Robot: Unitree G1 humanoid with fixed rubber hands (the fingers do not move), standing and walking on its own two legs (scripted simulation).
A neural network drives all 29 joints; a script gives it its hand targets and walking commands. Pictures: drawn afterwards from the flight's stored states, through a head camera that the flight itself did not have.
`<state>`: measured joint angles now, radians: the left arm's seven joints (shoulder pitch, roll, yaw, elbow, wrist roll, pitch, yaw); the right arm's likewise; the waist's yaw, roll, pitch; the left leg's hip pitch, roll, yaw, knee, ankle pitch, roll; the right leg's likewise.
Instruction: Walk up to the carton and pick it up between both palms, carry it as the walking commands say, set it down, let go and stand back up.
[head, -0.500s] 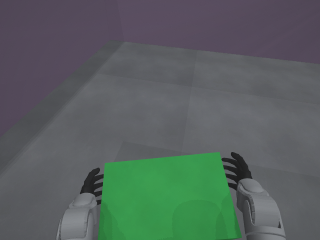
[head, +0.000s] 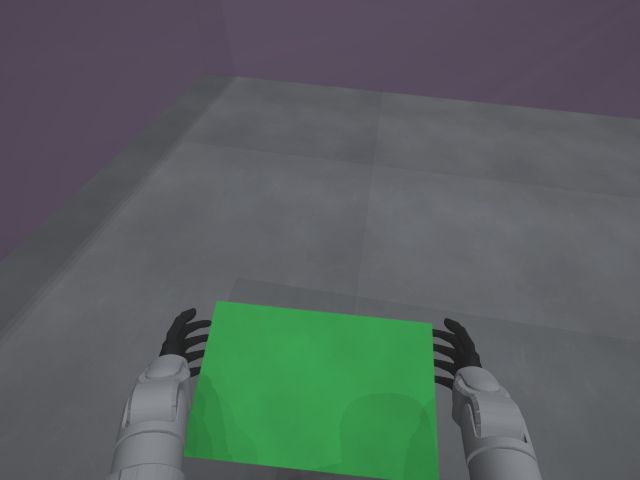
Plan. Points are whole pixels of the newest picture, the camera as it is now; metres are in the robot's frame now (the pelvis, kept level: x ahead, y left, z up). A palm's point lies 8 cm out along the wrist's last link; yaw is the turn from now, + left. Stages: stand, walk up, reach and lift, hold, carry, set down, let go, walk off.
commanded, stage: set down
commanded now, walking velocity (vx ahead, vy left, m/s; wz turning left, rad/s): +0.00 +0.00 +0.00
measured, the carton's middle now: (314, 396) +0.30 +0.01 -0.11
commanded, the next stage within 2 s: none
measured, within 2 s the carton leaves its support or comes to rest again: neither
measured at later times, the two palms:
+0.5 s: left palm (199, 381) +0.32 +0.18 -0.09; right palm (449, 373) +0.32 -0.20 -0.07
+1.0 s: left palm (207, 378) +0.36 +0.19 -0.16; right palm (421, 370) +0.37 -0.19 -0.16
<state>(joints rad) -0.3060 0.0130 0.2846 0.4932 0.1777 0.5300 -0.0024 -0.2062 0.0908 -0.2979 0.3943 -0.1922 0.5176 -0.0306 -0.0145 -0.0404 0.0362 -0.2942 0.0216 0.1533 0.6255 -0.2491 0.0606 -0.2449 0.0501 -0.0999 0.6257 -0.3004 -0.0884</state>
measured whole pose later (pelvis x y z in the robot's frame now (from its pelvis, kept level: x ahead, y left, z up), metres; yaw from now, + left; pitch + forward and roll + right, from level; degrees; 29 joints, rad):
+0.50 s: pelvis +0.01 -0.01 -0.01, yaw +0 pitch +15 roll +1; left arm -0.32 -0.02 0.31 0.51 0.19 0.25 0.02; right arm -0.31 0.05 -0.37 0.48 -0.21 0.24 0.06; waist -0.01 -0.04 0.03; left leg -0.69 0.01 0.15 0.64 -0.21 0.07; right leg -0.66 0.05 -0.08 0.69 -0.29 -0.10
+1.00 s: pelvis -0.04 -0.01 -0.09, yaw -2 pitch +31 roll +3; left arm -0.68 0.02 0.45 0.55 0.18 0.30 0.02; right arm -0.68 0.00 -0.34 0.50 -0.15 0.32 -0.12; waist 0.02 -0.04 -0.05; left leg -1.31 -0.02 0.09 1.02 -0.26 0.05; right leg -1.31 0.05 -0.04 1.10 -0.33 -0.10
